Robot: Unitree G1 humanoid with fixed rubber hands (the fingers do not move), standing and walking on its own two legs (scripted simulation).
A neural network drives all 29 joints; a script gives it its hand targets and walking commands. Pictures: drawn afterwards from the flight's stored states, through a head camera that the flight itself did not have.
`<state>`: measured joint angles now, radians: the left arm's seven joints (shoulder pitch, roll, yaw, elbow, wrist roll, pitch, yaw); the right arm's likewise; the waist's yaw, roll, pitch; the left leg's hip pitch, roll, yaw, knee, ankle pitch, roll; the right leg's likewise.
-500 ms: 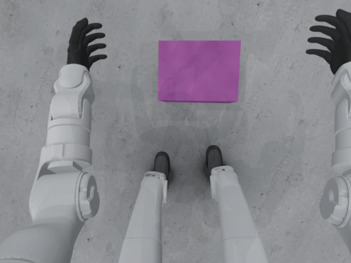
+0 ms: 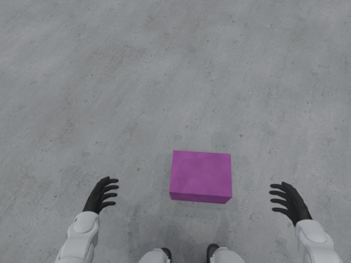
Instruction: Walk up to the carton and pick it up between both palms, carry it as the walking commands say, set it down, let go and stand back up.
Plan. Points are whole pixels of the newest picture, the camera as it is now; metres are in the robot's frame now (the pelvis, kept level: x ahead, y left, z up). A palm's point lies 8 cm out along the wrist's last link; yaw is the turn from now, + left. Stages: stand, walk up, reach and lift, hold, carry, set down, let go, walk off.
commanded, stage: let go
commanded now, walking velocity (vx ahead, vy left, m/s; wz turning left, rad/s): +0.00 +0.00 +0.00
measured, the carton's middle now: (199, 177) +0.47 -0.06 -0.66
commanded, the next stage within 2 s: stand in 0.58 s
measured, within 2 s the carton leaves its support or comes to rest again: neither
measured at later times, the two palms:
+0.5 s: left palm (93, 239) +0.17 +0.21 -0.05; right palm (314, 233) +0.19 -0.26 -0.06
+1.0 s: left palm (66, 227) +0.19 +0.28 -0.07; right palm (323, 224) +0.21 -0.29 -0.07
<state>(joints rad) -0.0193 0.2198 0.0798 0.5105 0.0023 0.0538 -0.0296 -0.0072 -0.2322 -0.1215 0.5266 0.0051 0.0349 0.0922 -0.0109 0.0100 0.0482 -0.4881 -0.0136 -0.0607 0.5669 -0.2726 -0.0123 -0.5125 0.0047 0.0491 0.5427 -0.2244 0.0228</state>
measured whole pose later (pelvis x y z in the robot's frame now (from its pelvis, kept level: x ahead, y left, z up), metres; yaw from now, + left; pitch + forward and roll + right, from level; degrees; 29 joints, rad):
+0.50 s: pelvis +0.02 -0.03 +0.01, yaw +2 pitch -7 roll +0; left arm 0.22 0.22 0.05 0.42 0.02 0.14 -0.09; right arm 0.21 -0.22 -0.05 0.40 -0.03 0.15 0.08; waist 0.00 0.02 0.16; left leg -0.03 0.02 -0.09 0.40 -0.27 -0.05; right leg -0.07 0.02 0.01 0.44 -0.26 -0.02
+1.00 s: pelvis +0.06 -0.01 +0.01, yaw +2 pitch +1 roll +0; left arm 0.18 0.34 0.04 0.70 0.03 0.01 -0.01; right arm 0.22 -0.35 -0.06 0.68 -0.02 0.02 0.00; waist 0.00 0.02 -0.03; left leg -0.16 0.01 -0.05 0.49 -0.35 -0.02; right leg -0.18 0.00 0.00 0.48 -0.33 0.01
